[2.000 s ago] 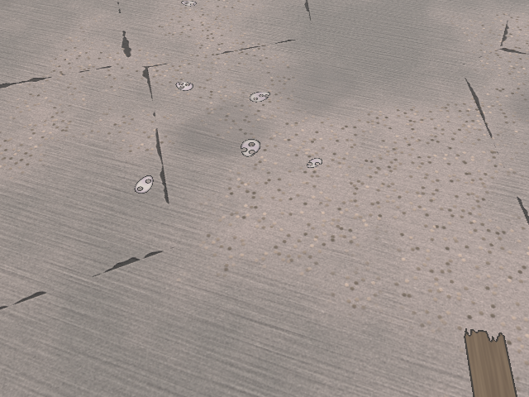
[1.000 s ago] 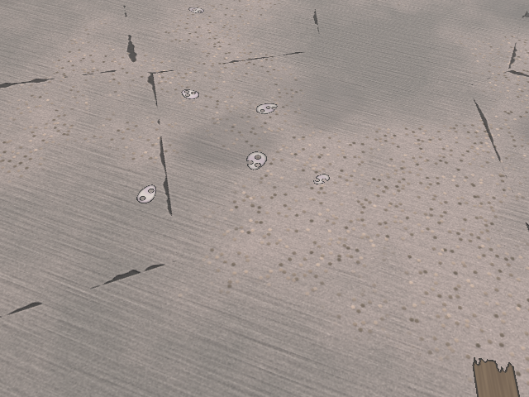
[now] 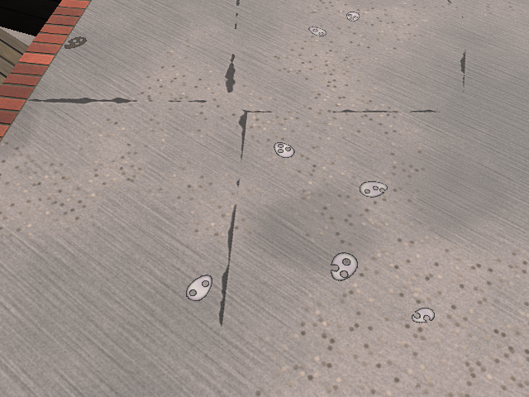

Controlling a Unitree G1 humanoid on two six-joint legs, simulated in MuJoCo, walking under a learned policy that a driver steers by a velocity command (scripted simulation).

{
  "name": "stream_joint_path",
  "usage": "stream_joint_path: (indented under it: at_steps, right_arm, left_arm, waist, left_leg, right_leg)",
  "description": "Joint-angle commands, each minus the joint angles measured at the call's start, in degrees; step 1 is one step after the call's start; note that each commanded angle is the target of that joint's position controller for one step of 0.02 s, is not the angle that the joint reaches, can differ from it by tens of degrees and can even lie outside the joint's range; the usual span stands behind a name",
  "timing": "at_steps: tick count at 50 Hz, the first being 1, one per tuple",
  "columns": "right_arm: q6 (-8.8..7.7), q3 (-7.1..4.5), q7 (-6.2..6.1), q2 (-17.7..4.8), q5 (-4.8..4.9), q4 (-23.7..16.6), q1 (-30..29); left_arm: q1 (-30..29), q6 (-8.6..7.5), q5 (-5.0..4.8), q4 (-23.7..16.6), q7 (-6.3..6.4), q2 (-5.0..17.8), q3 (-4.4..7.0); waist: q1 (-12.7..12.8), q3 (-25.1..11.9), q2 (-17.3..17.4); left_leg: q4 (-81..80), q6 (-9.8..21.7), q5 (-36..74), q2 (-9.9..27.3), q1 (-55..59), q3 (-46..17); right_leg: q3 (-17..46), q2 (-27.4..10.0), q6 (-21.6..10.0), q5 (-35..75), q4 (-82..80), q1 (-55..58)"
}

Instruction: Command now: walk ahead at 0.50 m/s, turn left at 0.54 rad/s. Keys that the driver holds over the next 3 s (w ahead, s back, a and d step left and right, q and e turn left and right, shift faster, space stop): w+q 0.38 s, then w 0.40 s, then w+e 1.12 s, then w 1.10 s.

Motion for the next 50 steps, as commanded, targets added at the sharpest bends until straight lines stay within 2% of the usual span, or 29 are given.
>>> stream_joint_path:
  at_steps: [1, 2, 3, 4, 5, 6, 7, 9, 11, 15, 18, 22, 23, 24, 25, 26, 27, 28, 29, 30, 31, 33, 36, 39, 42, 45, 48, 49, 50]
  right_arm:
    - [0.50, -6.50, -2.00, -17.75, 0.13, 0.99, 21.82]
    - [-0.26, -6.11, -1.75, -19.30, -0.48, -0.74, 20.12]
    - [-0.63, -4.70, -1.66, -14.17, -1.13, -0.59, 20.81]
    - [-1.08, -3.98, -1.80, -11.30, -0.92, -0.81, 17.83]
    - [-1.35, -3.49, -1.69, -9.81, -0.68, -1.88, 13.21]
    - [-1.46, -2.88, -1.77, -7.94, -0.81, -2.93, 9.95]
    - [-1.43, -2.52, -1.98, -7.40, -1.21, -3.68, 8.72]
    - [-1.60, -2.86, -2.56, -8.99, -0.78, -3.79, 9.46]
    - [-1.58, -3.38, -3.48, -10.93, -0.64, -3.67, 11.32]
    - [-0.78, -3.56, -4.36, -11.40, -0.27, -3.38, 14.53]
    - [-0.49, -3.59, -4.35, -11.43, -0.01, -2.63, 16.92]
    - [0.07, -3.37, -4.99, -10.46, -0.40, -2.34, 17.33]
    - [0.22, -3.13, -4.99, -9.90, -0.53, -2.47, 16.81]
    - [0.16, -2.42, -4.75, -8.13, -0.85, -2.93, 16.54]
    - [0.12, -1.33, -4.62, -5.93, -1.84, -4.02, 17.08]
    - [-0.60, -0.35, -4.33, -2.18, 0.35, -3.81, 27.95]
    - [-0.84, -1.04, -4.54, -7.94, 1.10, -2.39, 26.44]
    - [-0.89, -1.79, -4.51, -11.07, 0.82, -3.67, 18.25]
    - [-0.92, -1.66, -4.68, -10.60, -0.13, -4.88, 13.76]
    - [-1.18, -1.70, -4.56, -9.86, -1.07, -5.74, 11.35]
    - [-1.24, -1.75, -4.29, -9.02, -1.14, -5.96, 11.75]
    - [-1.06, -1.38, -4.03, -6.90, -0.83, -5.64, 13.12]
    - [-1.01, -0.61, -4.02, -5.32, -1.26, -7.52, 8.73]
    - [-1.35, -0.04, -3.62, -4.33, -1.11, -8.65, 3.65]
    - [-1.87, 0.12, -3.03, -4.10, -0.77, -10.11, -1.99]
    - [-2.62, -0.09, -2.14, -4.97, -0.32, -11.60, -5.97]
    - [-3.46, -1.22, -1.90, -7.63, -0.35, -10.96, -2.07]
    - [-3.57, -2.34, -2.37, -9.70, -0.71, -9.11, 4.08]
    - [-3.61, -3.50, -3.02, -12.83, -1.74, -7.59, 13.33]
  left_arm:
    - [-0.98, -0.87, 1.07, -6.38, 0.14, 7.05, 0.78]
    - [1.32, -3.55, 0.49, -8.85, -1.06, 2.30, -1.00]
    - [-6.16, -5.72, -1.60, -10.50, -1.96, 7.61, 0.38]
    - [-9.05, -6.64, -2.54, -11.69, -2.22, 7.98, 0.40]
    - [-9.24, -6.75, -1.54, -11.10, -1.76, 7.33, 0.49]
    - [-8.69, -6.06, -0.45, -10.69, -1.39, 8.18, 1.22]
    - [-7.55, -5.08, -0.09, -10.83, -1.47, 8.18, 1.50]
    - [-7.45, -3.71, 0.83, -11.75, -1.34, 6.66, 1.49]
    - [-11.57, -3.15, 1.32, -13.59, -1.00, 5.69, 1.21]
    - [-20.46, -3.52, 0.82, -16.49, -1.39, 3.88, 0.34]
    - [-24.06, -3.97, -0.06, -18.47, -1.99, 5.16, 0.53]
    - [-21.12, -5.24, 0.00, -18.35, -3.03, 7.99, 1.40]
    - [-17.42, -5.56, 0.29, -17.34, -3.02, 8.50, 1.81]
    - [-11.56, -5.86, 0.98, -15.95, -2.81, 10.23, 2.62]
    - [-2.56, -5.80, 1.54, -15.07, -2.54, 13.14, 3.26]
    - [3.69, -5.00, 1.45, -11.58, -3.06, 17.71, 4.76]
    - [3.31, -4.87, -0.38, -12.06, -3.49, 11.88, 3.47]
    - [-0.24, -4.59, -0.55, -12.96, -3.33, 8.45, 2.50]
    - [-3.99, -4.12, 0.24, -13.73, -3.28, 7.81, 1.93]
    - [-5.89, -3.83, 0.62, -13.63, -3.27, 6.83, 1.53]
    - [-6.48, -3.88, 1.12, -13.50, -3.15, 6.01, 1.10]
    - [-5.45, -4.05, 0.64, -12.64, -3.14, 5.77, 0.97]
    - [-3.37, -4.03, -0.02, -11.39, -2.65, 8.64, 1.67]
    - [-1.72, -3.29, -0.45, -10.55, -2.22, 9.54, 1.77]
    - [1.88, -2.52, -1.09, -9.12, -2.13, 9.67, 1.57]
    - [4.34, -1.54, -1.35, -8.16, -1.89, 10.28, 1.64]
    - [3.05, -0.70, -1.47, -8.19, -1.34, 11.76, 2.12]
    - [2.59, -0.67, -1.31, -8.46, -1.28, 11.09, 1.86]
    - [1.24, -0.95, -0.53, -9.77, -1.40, 8.51, 0.90]
  waist:
    - [-10.67, -14.92, 6.73]
    - [-6.32, -22.85, 12.98]
    - [-9.60, -20.37, 6.47]
    - [-8.33, -12.96, 4.23]
    - [-5.15, -8.55, -1.81]
    - [-3.14, -6.22, -2.08]
    - [-1.53, -5.55, -1.10]
    - [-0.64, -4.59, -0.63]
    - [-1.41, -3.01, 0.10]
    - [-4.91, -1.75, 3.36]
    - [-6.38, -1.69, 4.89]
    - [-4.52, -2.48, 6.95]
    - [-2.49, -3.58, 7.36]
    - [0.19, -7.83, 6.42]
    - [3.54, -15.98, 0.36]
    - [-0.65, -21.87, -21.19]
    - [1.38, -17.97, -14.25]
    - [2.86, -9.78, -7.93]
    - [1.64, -5.88, -3.19]
    - [0.53, -2.82, -2.82]
    - [-1.05, -2.68, -4.52]
    - [-1.92, -3.34, -6.33]
    - [-1.17, -2.20, -5.20]
    - [0.37, -1.48, -4.97]
    - [2.22, 0.02, -4.90]
    - [2.79, 0.94, -5.37]
    - [-1.25, -0.90, -6.63]
    - [-4.36, -4.64, -5.96]
    - [-8.83, -11.93, -3.80]
  left_leg:
    - [-4.12, 9.38, -2.62, 8.36, 41.33, -20.68]
    - [-14.62, 20.02, -8.28, 19.78, 54.23, -53.64]
    - [-17.39, 16.19, -8.09, 17.85, 53.76, -48.89]
    - [-17.17, 13.44, -4.02, 15.57, 46.21, -38.72]
    - [-17.72, 11.28, 1.41, 12.72, 36.78, -31.83]
    - [-18.67, 9.95, 6.59, 10.63, 29.98, -27.08]
    - [-19.99, 9.73, 8.90, 9.47, 25.56, -25.31]
    - [-21.37, 10.30, 13.59, 8.41, 20.94, -22.68]
    - [-22.10, 9.78, 14.88, 6.97, 18.30, -20.02]
    - [-20.68, 5.82, 7.44, 3.24, 15.90, -17.25]
    - [-18.76, 4.66, 2.81, 4.78, 17.85, -20.81]
    - [-12.37, 3.43, 3.90, 8.53, 25.45, -25.80]
    - [-9.27, 2.59, 8.56, 7.57, 25.91, -25.42]
    - [-1.53, 1.03, 12.98, 4.41, 24.62, -23.30]
    - [14.36, -1.12, 3.39, 0.54, 17.16, -18.83]
    - [33.33, -5.38, -25.61, -7.61, -4.45, -13.58]
    - [40.20, -5.39, -27.35, -4.29, -12.48, -16.87]
    - [41.25, -5.11, -21.89, -2.18, -14.69, -16.17]
    - [39.36, -5.08, -17.61, 0.19, -12.75, -13.58]
    - [35.78, -5.16, -14.86, 1.93, -11.61, -12.66]
    - [33.00, -5.05, -13.03, 3.75, -8.52, -12.01]
    - [28.98, -5.46, -12.33, 4.52, -6.30, -10.04]
    - [20.41, -6.79, -7.84, 5.62, -8.68, -8.36]
    - [9.94, -7.24, 1.48, 5.13, -7.30, -6.97]
    - [1.49, -7.83, 6.91, 2.83, -3.09, -5.62]
    - [-3.18, -7.56, 5.82, 1.19, -1.21, -5.81]
    - [-8.27, -5.73, 2.47, -0.05, 7.70, -5.75]
    - [-9.64, -4.29, 2.37, -0.52, 17.63, -5.09]
    - [-6.99, -1.21, 3.54, 5.91, 32.80, -10.44]
  right_leg:
    - [2.16, -5.71, -2.15, 32.63, 43.74, -27.32]
    - [14.87, 5.89, -0.55, -5.97, 59.32, -45.16]
    - [22.60, 2.11, -2.38, -2.83, 60.50, -51.71]
    - [21.75, -0.53, -3.75, 2.37, 56.57, -53.22]
    - [21.24, -3.08, -3.71, 6.14, 50.86, -50.03]
    - [20.96, -4.67, -3.14, 8.15, 46.14, -46.01]
    - [21.13, -5.46, -2.48, 9.36, 44.17, -42.59]
    - [19.93, -5.37, -0.29, 11.12, 39.16, -40.92]
    - [18.85, -4.40, 1.56, 16.53, 31.63, -41.93]
    - [17.88, -0.41, 1.94, 31.13, 12.63, -37.88]
    - [18.70, 1.20, 1.33, 33.56, 7.09, -35.41]
    - [19.50, 0.76, -1.59, 27.12, 3.72, -32.80]
    - [18.13, 1.43, -2.99, 26.34, 1.88, -28.08]
    - [18.75, 0.04, -5.18, 26.41, 1.77, -18.70]
    - [28.51, -8.92, -8.74, 25.57, 3.26, -3.99]
    - [56.37, -20.71, -19.37, 13.66, -2.64, 14.40]
    - [62.44, -20.82, -18.34, -1.52, -6.79, 13.19]
    - [53.20, -18.27, -15.46, -1.33, -7.59, 5.69]
    - [46.12, -15.83, -13.93, 5.21, -8.34, -1.99]
    - [41.60, -13.91, -14.07, 12.03, -9.54, -7.71]
    - [37.89, -12.04, -13.49, 16.84, -10.55, -10.86]
    - [33.45, -10.35, -13.97, 22.79, -12.24, -12.60]
    - [29.68, -11.05, -15.30, 28.90, -14.69, -12.86]
    - [24.83, -9.32, -13.72, 30.81, -15.54, -12.66]
    - [23.51, -8.14, -12.77, 30.91, -14.33, -13.59]
    - [26.11, -9.97, -12.42, 30.03, -11.65, -11.07]
    - [28.22, -10.90, -10.47, 33.41, -6.00, -9.83]
    - [26.55, -8.37, -9.05, 38.79, 0.45, -11.79]
    - [24.26, -5.18, -6.94, 34.00, 13.62, -19.61]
